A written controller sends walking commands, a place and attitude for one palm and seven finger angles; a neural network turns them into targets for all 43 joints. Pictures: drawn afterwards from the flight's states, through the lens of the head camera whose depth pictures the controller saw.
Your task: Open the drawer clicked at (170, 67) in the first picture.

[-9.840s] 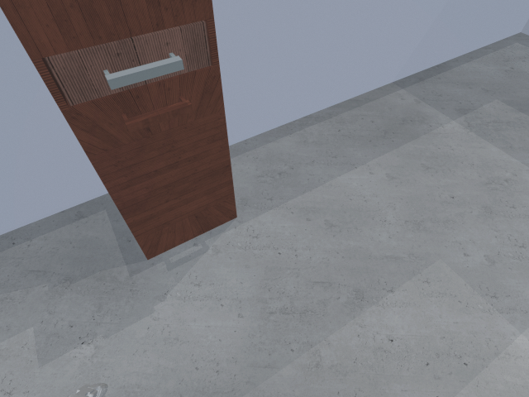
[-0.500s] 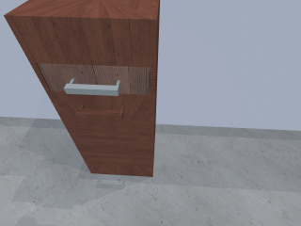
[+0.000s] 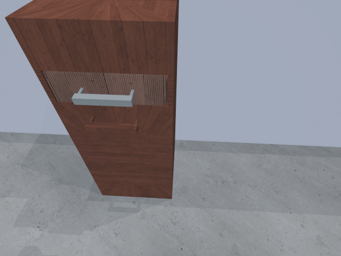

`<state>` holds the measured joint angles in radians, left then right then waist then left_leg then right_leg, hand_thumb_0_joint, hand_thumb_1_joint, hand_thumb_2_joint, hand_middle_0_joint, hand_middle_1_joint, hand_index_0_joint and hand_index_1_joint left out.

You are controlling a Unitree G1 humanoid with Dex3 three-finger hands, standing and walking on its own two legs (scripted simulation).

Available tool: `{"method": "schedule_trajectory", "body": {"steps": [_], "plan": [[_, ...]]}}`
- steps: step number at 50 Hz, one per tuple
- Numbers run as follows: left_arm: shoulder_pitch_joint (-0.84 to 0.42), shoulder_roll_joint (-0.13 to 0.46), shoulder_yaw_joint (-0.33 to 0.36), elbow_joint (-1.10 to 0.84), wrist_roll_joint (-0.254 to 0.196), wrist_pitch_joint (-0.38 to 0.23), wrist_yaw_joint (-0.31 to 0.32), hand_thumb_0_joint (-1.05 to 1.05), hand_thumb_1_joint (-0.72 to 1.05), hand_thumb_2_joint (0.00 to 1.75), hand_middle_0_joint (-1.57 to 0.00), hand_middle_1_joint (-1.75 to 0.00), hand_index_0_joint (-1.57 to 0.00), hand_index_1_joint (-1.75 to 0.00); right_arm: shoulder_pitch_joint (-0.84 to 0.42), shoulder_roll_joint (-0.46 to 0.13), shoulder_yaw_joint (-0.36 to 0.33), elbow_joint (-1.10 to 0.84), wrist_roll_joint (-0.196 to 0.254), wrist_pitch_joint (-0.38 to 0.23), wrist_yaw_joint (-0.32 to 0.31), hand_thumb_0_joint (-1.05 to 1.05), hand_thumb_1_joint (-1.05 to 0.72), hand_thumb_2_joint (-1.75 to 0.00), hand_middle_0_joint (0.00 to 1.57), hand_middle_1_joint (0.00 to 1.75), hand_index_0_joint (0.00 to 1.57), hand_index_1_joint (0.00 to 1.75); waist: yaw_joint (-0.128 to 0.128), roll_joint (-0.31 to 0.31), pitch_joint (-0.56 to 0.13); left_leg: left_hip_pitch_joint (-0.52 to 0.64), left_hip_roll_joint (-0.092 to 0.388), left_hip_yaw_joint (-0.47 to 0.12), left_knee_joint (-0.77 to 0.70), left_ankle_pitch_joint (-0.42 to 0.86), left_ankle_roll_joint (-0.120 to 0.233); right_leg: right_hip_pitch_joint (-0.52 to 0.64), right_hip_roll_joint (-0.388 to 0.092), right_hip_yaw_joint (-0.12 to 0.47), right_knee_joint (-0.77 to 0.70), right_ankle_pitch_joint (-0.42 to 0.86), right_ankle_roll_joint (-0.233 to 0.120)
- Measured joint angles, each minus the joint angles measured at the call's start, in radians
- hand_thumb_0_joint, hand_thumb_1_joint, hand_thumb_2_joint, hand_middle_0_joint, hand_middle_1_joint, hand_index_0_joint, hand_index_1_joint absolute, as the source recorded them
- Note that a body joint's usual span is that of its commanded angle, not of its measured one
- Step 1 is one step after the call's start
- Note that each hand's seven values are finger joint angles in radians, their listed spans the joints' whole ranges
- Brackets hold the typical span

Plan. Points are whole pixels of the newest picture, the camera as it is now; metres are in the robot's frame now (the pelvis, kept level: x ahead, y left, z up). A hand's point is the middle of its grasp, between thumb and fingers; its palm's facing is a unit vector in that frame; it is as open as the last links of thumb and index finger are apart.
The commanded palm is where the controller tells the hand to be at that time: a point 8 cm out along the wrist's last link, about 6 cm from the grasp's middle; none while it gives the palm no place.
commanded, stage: come to a stop and stand still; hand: left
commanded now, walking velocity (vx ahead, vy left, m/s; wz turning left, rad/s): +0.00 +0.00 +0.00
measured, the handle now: (105, 95) +0.56 +0.25 +0.06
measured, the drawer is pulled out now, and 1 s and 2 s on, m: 0.00 0.00 0.00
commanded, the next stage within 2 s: look again from close up in 0.92 s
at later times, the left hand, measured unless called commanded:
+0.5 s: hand out of the picture +0.01 +0.18 -0.17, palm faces +0.03 -0.97 -0.24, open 7.3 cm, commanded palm none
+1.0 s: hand out of the picture +0.04 +0.16 -0.17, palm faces +0.03 -0.98 -0.21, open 7.3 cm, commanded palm none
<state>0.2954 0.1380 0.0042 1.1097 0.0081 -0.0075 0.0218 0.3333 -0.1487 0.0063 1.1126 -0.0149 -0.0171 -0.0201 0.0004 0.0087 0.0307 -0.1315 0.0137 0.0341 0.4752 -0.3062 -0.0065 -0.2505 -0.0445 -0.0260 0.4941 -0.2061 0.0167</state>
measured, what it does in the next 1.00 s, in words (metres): stands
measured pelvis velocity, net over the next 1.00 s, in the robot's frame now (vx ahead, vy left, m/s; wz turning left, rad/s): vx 0.02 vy -0.02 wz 0.00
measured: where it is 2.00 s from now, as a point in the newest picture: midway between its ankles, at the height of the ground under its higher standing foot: outside the picture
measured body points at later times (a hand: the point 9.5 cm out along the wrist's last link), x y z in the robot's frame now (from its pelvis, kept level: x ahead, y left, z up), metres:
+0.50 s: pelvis +0.01 +0.00 +0.00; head +0.01 -0.03 +0.45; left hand +0.01 +0.23 -0.15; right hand +0.00 -0.22 -0.17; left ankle -0.03 +0.12 -0.74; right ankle +0.04 -0.13 -0.74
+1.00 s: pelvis +0.02 -0.02 +0.00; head +0.04 -0.04 +0.45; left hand +0.04 +0.21 -0.15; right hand +0.01 -0.24 -0.17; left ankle -0.03 +0.12 -0.74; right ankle +0.04 -0.13 -0.74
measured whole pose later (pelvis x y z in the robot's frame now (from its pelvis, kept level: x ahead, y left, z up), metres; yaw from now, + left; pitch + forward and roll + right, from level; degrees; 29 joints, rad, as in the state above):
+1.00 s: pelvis +0.02 -0.02 +0.00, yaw +0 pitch -1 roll +0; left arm 0.24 0.15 0.01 1.12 0.00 -0.02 0.02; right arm 0.30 -0.15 0.01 1.13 -0.02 -0.02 -0.03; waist 0.00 0.03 0.05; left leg -0.10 0.05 0.02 0.44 -0.32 -0.04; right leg -0.24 -0.01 -0.04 0.50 -0.24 -0.02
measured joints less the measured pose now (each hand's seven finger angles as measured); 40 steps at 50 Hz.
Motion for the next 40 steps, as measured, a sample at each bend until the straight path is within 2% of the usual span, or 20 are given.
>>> {"method": "schedule_trajectory", "body": {"steps": [5, 8, 12, 20, 40], "plan": [[0.011, -0.011, -0.001, 0.007, 0.000, -0.001, 0.000, 0.01, 0.91, 0.90, -0.19, -0.30, -0.20, -0.30, 0.004, 0.004, 0.000, 0.008, 0.001, -0.003, -0.003, 0.00, -0.91, -0.90, 0.19, 0.30, 0.20, 0.30, 0.002, -0.004, 0.003, -0.001, 0.003, -0.001, -0.003, 0.003, -0.003, -0.001, 0.003, -0.001, -0.003, 0.003, -0.003], [0.014, -0.016, -0.007, 0.005, 0.001, -0.017, 0.017, 0.01, 0.91, 0.90, -0.20, -0.30, -0.20, -0.30, -0.002, 0.001, -0.001, -0.020, 0.005, 0.004, 0.003, 0.00, -0.91, -0.90, 0.19, 0.30, 0.20, 0.30, 0.000, 0.000, 0.009, -0.036, 0.011, -0.001, 0.044, -0.015, -0.006, -0.026, 0.009, -0.001, 0.020, 0.000, -0.004], [0.016, -0.013, -0.014, 0.004, 0.002, -0.003, 0.007, 0.01, 0.91, 0.90, -0.20, -0.30, -0.20, -0.30, 0.007, -0.004, -0.003, -0.065, 0.000, -0.001, 0.005, 0.00, -0.91, -0.90, 0.19, 0.30, 0.20, 0.30, -0.002, 0.017, -0.004, -0.051, 0.005, -0.002, 0.069, -0.028, 0.000, -0.042, 0.003, -0.001, 0.050, -0.018, -0.005], [0.014, 0.004, -0.010, -0.004, 0.000, -0.002, 0.000, 0.01, 0.91, 0.90, -0.20, -0.30, -0.20, -0.30, 0.004, -0.011, 0.005, -0.070, -0.002, 0.001, 0.005, 0.01, -0.92, -0.90, 0.19, 0.30, 0.20, 0.30, 0.002, 0.039, -0.025, -0.024, -0.003, 0.002, 0.026, -0.016, 0.000, -0.031, -0.003, 0.004, 0.040, -0.022, -0.001], [-0.053, 0.012, 0.004, 0.008, -0.004, -0.012, 0.001, 0.01, 0.93, 0.90, -0.20, -0.30, -0.20, -0.30, -0.021, -0.010, 0.006, 0.002, -0.001, -0.005, -0.004, 0.00, -0.91, -0.90, 0.19, 0.30, 0.20, 0.30, -0.005, 0.025, 0.013, 0.021, 0.023, -0.006, -0.032, -0.008, -0.028, -0.001, 0.022, -0.009, 0.015, -0.035, -0.026]]}}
